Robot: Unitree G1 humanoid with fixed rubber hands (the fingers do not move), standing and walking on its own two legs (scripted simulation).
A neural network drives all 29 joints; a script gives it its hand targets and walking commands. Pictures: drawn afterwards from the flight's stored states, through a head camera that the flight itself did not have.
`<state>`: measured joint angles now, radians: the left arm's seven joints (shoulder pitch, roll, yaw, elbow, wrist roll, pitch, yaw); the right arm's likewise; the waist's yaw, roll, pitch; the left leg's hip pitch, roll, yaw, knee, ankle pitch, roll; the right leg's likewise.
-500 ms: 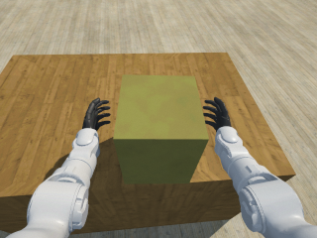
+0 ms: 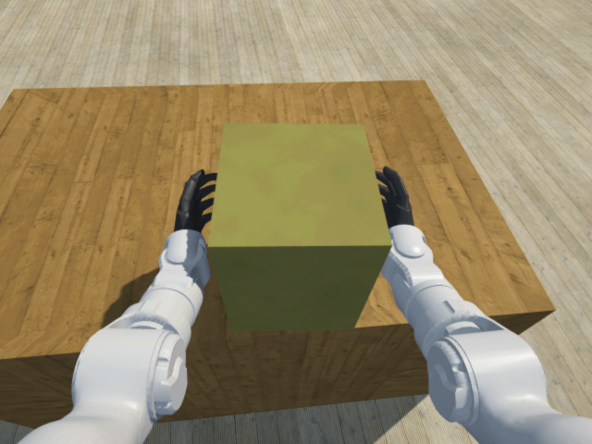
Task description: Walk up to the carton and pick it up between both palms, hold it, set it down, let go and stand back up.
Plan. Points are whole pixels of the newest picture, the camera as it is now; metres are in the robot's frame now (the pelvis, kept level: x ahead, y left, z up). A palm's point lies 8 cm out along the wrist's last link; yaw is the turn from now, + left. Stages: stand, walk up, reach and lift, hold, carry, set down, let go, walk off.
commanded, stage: reach and lift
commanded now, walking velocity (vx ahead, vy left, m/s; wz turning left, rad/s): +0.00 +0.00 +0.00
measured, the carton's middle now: (293, 234) +0.44 +0.02 +0.02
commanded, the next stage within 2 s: none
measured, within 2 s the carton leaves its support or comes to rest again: leaves its support in 1.58 s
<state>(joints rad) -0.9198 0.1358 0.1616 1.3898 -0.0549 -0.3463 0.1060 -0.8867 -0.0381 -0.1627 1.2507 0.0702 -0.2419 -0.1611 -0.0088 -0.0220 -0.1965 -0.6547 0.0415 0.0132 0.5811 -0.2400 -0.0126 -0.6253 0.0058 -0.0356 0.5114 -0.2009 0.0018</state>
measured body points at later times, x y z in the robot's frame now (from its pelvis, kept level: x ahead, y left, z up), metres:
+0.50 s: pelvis +0.02 +0.00 +0.02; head +0.06 +0.02 +0.47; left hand +0.42 +0.17 +0.05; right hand +0.41 -0.12 +0.06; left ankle +0.01 +0.12 -0.73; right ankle +0.01 -0.12 -0.73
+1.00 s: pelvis +0.02 +0.00 +0.02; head +0.07 +0.03 +0.47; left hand +0.42 +0.17 +0.05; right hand +0.41 -0.12 +0.06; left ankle +0.01 +0.12 -0.73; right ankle +0.01 -0.12 -0.73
